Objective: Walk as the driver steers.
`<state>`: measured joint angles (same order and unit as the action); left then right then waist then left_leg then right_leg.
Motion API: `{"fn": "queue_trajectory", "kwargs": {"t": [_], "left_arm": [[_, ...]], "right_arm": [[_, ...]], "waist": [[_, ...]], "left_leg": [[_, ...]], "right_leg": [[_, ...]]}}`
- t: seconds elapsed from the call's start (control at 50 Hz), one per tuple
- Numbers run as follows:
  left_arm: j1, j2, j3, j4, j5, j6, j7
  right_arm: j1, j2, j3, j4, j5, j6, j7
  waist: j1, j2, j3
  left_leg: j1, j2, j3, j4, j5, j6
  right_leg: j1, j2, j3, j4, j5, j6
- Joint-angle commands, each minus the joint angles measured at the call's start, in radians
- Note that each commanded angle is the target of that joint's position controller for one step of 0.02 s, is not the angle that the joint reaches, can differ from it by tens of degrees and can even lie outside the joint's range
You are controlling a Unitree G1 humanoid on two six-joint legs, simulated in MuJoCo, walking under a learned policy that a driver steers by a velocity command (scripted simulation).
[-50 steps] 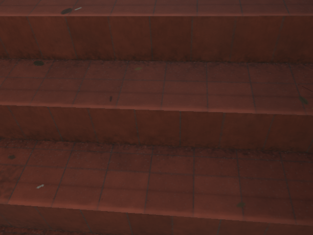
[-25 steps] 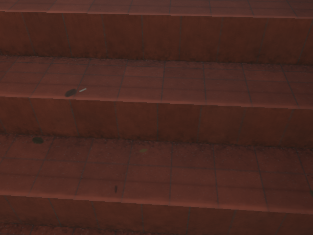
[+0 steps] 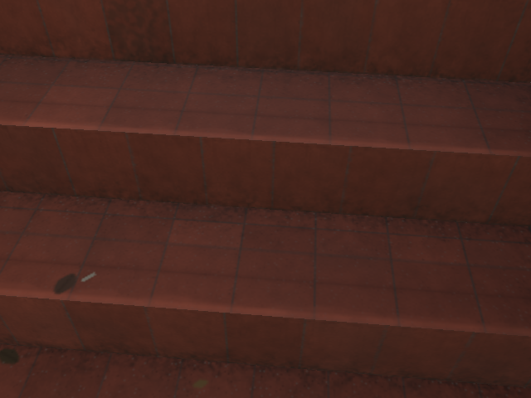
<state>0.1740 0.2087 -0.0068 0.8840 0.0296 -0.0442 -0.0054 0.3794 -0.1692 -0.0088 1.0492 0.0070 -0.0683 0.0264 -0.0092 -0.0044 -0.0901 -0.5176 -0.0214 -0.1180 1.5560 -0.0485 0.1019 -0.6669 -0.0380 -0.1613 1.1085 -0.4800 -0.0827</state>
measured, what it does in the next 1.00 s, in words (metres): climbs, turning left: left foot 0.19 m higher, then right foot 0.19 m higher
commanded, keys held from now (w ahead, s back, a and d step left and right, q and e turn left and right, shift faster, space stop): w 0.08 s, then w+q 0.54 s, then w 0.38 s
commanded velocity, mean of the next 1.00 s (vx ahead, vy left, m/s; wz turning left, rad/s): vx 0.50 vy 0.00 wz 0.30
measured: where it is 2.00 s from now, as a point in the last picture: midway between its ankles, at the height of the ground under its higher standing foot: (145, 73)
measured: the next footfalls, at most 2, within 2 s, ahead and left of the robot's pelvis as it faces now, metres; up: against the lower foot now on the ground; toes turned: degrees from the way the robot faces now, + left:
left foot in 0.42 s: +0.40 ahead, +0.10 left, +0.19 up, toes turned +12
right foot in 0.92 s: +0.67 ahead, +0.01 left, +0.38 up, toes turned +12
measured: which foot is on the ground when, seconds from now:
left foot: up 0.00-0.40, down 0.42-0.94, up 0.96-1.00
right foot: down 0.00-0.46, up 0.48-0.90, down 0.92-1.00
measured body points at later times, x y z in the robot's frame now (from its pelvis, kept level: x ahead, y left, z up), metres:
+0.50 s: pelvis +0.27 +0.04 +0.15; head +0.28 +0.01 +0.60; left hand +0.16 +0.25 +0.01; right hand +0.53 -0.12 +0.07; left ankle +0.36 +0.09 -0.47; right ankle +0.09 -0.09 -0.52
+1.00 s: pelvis +0.55 +0.06 +0.36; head +0.53 +0.08 +0.80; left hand +0.67 +0.29 +0.25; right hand +0.59 -0.16 +0.21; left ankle +0.38 +0.11 -0.29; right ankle +0.63 +0.01 -0.28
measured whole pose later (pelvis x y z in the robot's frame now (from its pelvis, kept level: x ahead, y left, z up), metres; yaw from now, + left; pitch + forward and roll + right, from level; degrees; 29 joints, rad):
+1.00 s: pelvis +0.55 +0.06 +0.36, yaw +18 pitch +3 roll -4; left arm 0.06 0.12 -0.07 0.80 0.06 -0.07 -0.01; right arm 0.41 -0.15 0.01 1.11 -0.01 -0.06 0.03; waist 0.04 0.02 -0.09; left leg -0.33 -0.08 -0.16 1.13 0.04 0.16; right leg -0.73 0.04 -0.20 1.18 -0.54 -0.12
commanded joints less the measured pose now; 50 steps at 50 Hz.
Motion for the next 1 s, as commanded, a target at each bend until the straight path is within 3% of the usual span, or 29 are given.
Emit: {"fn": "queue_trajectory", "kwargs": {"t": [0.02,0.06,0.12,0.14,0.2,0.26,0.32,0.36,0.38,0.4,0.42,0.44,0.46,0.48,0.5,0.54,0.6,0.64,0.68,0.72,0.78,0.8,0.84,0.88,0.92,0.94,0.96,0.98,1.0], "left_arm": [[0.199,-0.12,-0.021,0.176,0.023,0.003,-0.025],[0.176,-0.106,-0.017,0.198,0.009,0.004,-0.04],[0.045,-0.087,-0.036,0.139,0.038,0.008,-0.031],[0.099,-0.072,-0.044,0.152,0.058,-0.002,-0.027],[0.287,0.013,-0.03,0.205,0.027,-0.008,-0.003],[0.442,0.006,-0.038,0.225,0.002,0.009,0.032],[0.529,0.069,-0.016,0.253,-0.016,0.011,0.07],[0.415,0.054,-0.035,0.256,-0.036,-0.003,0.048],[0.491,0.095,-0.03,0.273,-0.032,-0.019,0.051],[0.463,0.229,0.003,0.271,-0.035,-0.015,0.055],[0.41,0.266,0.011,0.248,-0.036,0.001,0.058],[0.347,0.266,0.018,0.208,-0.021,0.003,0.058],[0.301,0.206,0.011,0.132,0.027,-0.038,0.03],[0.203,0.09,0.0,0.089,0.016,-0.084,-0.021],[0.153,0.081,0.024,0.066,0.0,-0.105,-0.066],[-0.104,-0.053,-0.016,-0.141,0.008,-0.104,-0.07],[0.029,-0.182,-0.091,-0.205,-0.003,-0.105,-0.054],[0.065,-0.131,-0.097,-0.209,-0.019,-0.095,-0.041],[-0.043,-0.172,-0.119,-0.238,-0.027,-0.065,-0.019],[-0.17,-0.173,-0.135,-0.303,-0.022,-0.054,-0.018],[-0.464,-0.195,-0.164,-0.408,-0.005,-0.071,-0.004],[-0.468,-0.209,-0.165,-0.415,0.005,-0.081,0.001],[-0.351,-0.152,-0.132,-0.326,-0.01,-0.077,-0.008],[-0.277,-0.05,-0.082,-0.305,-0.008,-0.083,-0.016],[-0.012,0.064,-0.029,-0.206,-0.021,-0.065,-0.028],[0.195,0.125,-0.005,-0.118,0.012,-0.05,-0.04],[0.305,0.181,0.027,-0.024,0.037,-0.008,-0.019],[0.319,0.085,0.017,0.037,0.067,0.02,0.02],[0.247,-0.035,-0.016,0.083,0.026,0.009,0.023]], "right_arm": [[-0.158,0.127,0.039,-0.203,-0.001,-0.03,0.01],[-0.091,0.183,0.075,-0.21,0.0,-0.022,0.003],[-0.104,0.103,0.076,-0.205,0.015,0.01,-0.025],[-0.132,0.104,0.075,-0.187,0.014,0.024,-0.041],[-0.273,0.154,0.107,-0.263,0.024,0.014,-0.061],[-0.574,0.098,0.121,-0.419,0.049,-0.005,-0.032],[-0.709,0.124,0.146,-0.477,0.048,0.011,0.01],[-0.663,0.088,0.131,-0.475,0.044,0.006,0.048],[-0.653,0.057,0.111,-0.47,0.032,0.004,0.043],[-0.527,0.036,0.104,-0.453,0.001,0.006,0.045],[-0.368,-0.045,0.065,-0.422,-0.016,0.012,0.054],[-0.273,-0.12,0.031,-0.394,-0.023,0.025,0.061],[-0.092,-0.208,-0.007,-0.344,-0.035,0.049,0.051],[0.031,-0.298,-0.04,-0.261,-0.036,0.092,0.01],[0.037,-0.219,-0.02,-0.229,-0.056,0.082,-0.023],[-0.022,-0.04,0.032,-0.112,-0.023,0.038,0.003],[-0.133,0.066,0.053,-0.066,-0.044,0.019,0.041],[-0.196,0.029,0.043,-0.084,-0.056,0.029,0.048],[-0.102,0.013,0.053,-0.03,-0.08,0.027,0.049],[-0.062,-0.004,0.057,0.002,-0.049,0.029,0.048],[0.129,-0.066,0.036,0.042,-0.024,0.049,-0.034],[0.152,-0.071,0.03,0.049,-0.008,0.054,-0.062],[0.105,-0.066,0.029,0.058,-0.002,0.061,-0.073],[0.13,-0.164,0.003,0.048,-0.017,0.045,-0.073],[0.046,-0.207,-0.008,0.033,-0.016,0.032,-0.073],[0.009,-0.207,-0.011,-0.004,-0.044,-0.003,-0.058],[-0.014,-0.069,0.004,-0.029,-0.031,-0.028,-0.002],[-0.113,-0.026,0.003,-0.054,-0.03,-0.057,0.048],[-0.206,0.019,0.009,-0.153,0.0,-0.067,0.077]], "waist": [[-0.041,-0.014,0.113],[-0.101,-0.027,0.122],[-0.145,-0.034,0.158],[-0.11,-0.062,0.127],[-0.032,-0.119,0.172],[0.065,-0.089,0.19],[0.109,-0.119,0.136],[0.015,-0.084,0.019],[0.007,-0.126,-0.091],[-0.078,-0.234,-0.139],[-0.169,-0.306,-0.225],[-0.214,-0.313,-0.264],[-0.242,-0.079,-0.372],[-0.201,0.231,-0.419],[-0.162,0.176,-0.373],[-0.036,0.004,0.014],[0.132,-0.044,0.133],[0.182,-0.022,0.14],[0.149,0.082,0.133],[0.116,0.102,0.141],[-0.017,0.122,0.073],[-0.018,0.116,-0.001],[0.035,0.111,-0.099],[0.089,0.248,-0.206],[0.215,0.292,-0.26],[0.285,0.085,-0.366],[0.235,-0.345,-0.373],[0.233,-0.347,-0.297],[0.148,-0.183,-0.04]], "left_leg": [[-0.547,-0.027,-0.109,0.586,0.023,0.101],[-0.676,-0.029,-0.138,0.609,0.052,0.119],[-0.676,-0.042,-0.031,0.404,0.177,0.03],[-0.702,-0.063,0.037,0.565,0.206,-0.001],[-1.065,-0.019,0.018,0.723,0.078,-0.032],[-1.109,0.055,0.121,0.45,0.015,-0.052],[-0.947,0.161,0.272,0.225,-0.081,-0.037],[-0.417,0.074,0.425,-0.097,-0.105,0.056],[-0.207,-0.02,0.494,-0.091,-0.15,0.081],[-0.17,-0.028,0.443,-0.205,-0.284,0.109],[-0.101,-0.073,0.393,-0.373,-0.413,0.124],[0.018,-0.065,0.247,-0.537,-0.45,0.155],[0.39,0.116,-0.225,-0.683,-0.427,0.258],[0.598,0.268,-0.818,-1.22,-0.703,0.35],[0.546,0.314,-1.015,-1.342,-0.806,0.29],[0.22,0.255,-0.659,-1.231,-0.642,0.129],[0.102,0.086,-0.184,-1.101,-0.252,-0.03],[-0.001,0.046,-0.004,-1.117,-0.126,-0.07],[-0.05,0.065,-0.011,-1.172,-0.102,-0.058],[-0.106,0.067,-0.011,-1.246,-0.158,-0.033],[0.057,0.139,-0.118,-1.424,0.069,0.026],[0.211,0.2,-0.17,-1.433,0.194,0.063],[0.375,0.179,0.034,-1.388,0.769,0.038],[0.449,0.243,0.02,-1.291,1.569,0.1],[0.648,0.285,0.024,-1.005,1.764,0.16],[0.45,0.257,0.004,-0.748,1.679,0.199],[0.043,0.016,-0.001,-0.335,0.607,0.118],[-0.179,-0.162,-0.193,0.26,0.017,0.042],[-0.362,-0.128,-0.222,0.462,-0.061,0.05]], "right_leg": [[0.222,-0.21,0.578,-0.667,-0.004,-0.03],[0.259,-0.174,0.382,-0.672,0.168,0.047],[0.053,-0.111,0.112,-0.736,0.223,0.078],[0.066,-0.135,0.116,-0.761,0.279,0.037],[0.329,-0.211,0.178,-0.8,0.264,0.015],[0.423,-0.215,0.182,-0.938,0.178,0.007],[0.573,-0.275,0.158,-1.16,0.331,-0.061],[0.504,-0.196,-0.071,-1.064,1.276,-0.02],[0.536,-0.227,-0.068,-0.954,1.961,-0.036],[0.697,-0.309,-0.028,-0.862,2.231,-0.07],[0.877,-0.295,-0.022,-0.683,2.347,-0.088],[0.889,-0.275,-0.009,-0.501,2.21,-0.092],[0.491,-0.194,0.073,-0.223,1.876,-0.08],[0.179,0.052,0.167,0.165,0.542,-0.041],[-0.019,0.108,0.366,0.728,0.389,-0.019],[-0.351,0.066,0.318,1.121,0.371,-0.066],[-0.553,0.013,0.282,1.253,0.364,-0.092],[-0.574,-0.018,0.206,1.097,0.418,-0.058],[-0.68,-0.008,0.133,1.298,0.409,-0.032],[-0.664,-0.014,0.111,1.085,0.452,-0.02],[-0.629,-0.021,-0.045,0.806,0.387,0.039],[-0.606,-0.048,0.019,0.775,0.333,0.043],[-0.373,0.009,-0.071,0.573,0.272,0.001],[0.011,0.107,-0.087,0.276,0.042,-0.032],[0.153,0.089,0.111,-0.028,-0.061,-0.074],[0.474,0.001,0.39,-0.157,-0.04,-0.141],[0.721,-0.203,0.891,-0.599,0.008,-0.31],[0.651,-0.298,1.254,-0.831,-0.081,-0.361],[0.458,-0.277,1.066,-0.786,-0.11,-0.288]]}}
Keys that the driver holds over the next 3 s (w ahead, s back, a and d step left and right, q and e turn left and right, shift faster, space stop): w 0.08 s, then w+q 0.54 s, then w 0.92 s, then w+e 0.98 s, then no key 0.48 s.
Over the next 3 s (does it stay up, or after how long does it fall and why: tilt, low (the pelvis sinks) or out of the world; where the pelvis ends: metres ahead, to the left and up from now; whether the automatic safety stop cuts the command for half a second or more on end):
stays up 1.52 0.28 0.83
